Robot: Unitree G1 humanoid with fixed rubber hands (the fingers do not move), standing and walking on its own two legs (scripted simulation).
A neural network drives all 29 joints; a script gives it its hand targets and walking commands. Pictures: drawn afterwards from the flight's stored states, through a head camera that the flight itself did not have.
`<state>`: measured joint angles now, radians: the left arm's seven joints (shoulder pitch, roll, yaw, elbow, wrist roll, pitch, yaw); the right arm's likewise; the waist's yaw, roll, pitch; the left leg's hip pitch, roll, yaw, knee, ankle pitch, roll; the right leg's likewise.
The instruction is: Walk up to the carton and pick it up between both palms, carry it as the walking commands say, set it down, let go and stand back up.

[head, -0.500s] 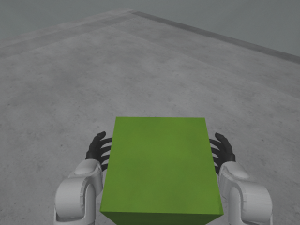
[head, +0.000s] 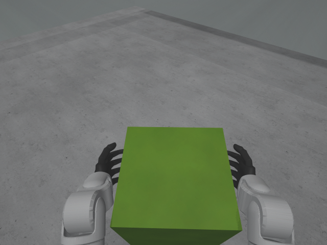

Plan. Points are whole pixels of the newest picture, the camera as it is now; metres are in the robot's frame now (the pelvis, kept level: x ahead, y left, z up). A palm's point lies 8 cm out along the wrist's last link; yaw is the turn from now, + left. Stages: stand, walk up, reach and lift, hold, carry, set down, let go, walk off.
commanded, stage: carry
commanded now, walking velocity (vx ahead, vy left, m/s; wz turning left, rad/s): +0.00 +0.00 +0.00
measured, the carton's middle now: (173, 191) +0.25 +0.00 +0.02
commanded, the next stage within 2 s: none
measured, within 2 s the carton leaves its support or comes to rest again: neither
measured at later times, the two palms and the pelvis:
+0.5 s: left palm (108, 175) +0.25 +0.14 +0.09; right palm (246, 178) +0.25 -0.16 +0.09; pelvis +0.00 -0.01 +0.00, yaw +0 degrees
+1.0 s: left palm (111, 175) +0.26 +0.14 +0.09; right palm (248, 178) +0.26 -0.16 +0.09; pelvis +0.00 -0.01 +0.00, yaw +0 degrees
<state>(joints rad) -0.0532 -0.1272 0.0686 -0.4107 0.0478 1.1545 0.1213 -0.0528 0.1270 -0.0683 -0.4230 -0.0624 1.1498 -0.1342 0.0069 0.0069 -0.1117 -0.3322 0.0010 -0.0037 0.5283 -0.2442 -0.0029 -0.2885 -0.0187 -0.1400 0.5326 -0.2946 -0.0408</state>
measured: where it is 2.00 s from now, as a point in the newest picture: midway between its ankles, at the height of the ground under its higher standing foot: outside the picture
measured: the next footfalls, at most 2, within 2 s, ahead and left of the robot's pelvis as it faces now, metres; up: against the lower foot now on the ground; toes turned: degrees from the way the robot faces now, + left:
none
